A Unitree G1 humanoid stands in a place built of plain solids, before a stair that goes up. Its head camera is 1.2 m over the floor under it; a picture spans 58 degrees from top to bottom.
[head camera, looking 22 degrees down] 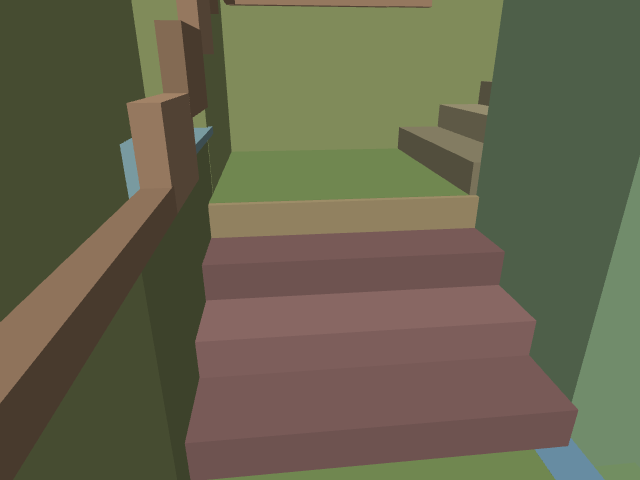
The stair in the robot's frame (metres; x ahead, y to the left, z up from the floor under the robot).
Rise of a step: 0.16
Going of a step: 0.29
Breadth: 1.25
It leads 6 degrees to the left of straight ahead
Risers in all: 4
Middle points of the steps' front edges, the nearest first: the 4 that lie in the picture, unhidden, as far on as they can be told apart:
1.03 -0.22 0.16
1.32 -0.19 0.31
1.61 -0.16 0.47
1.89 -0.13 0.63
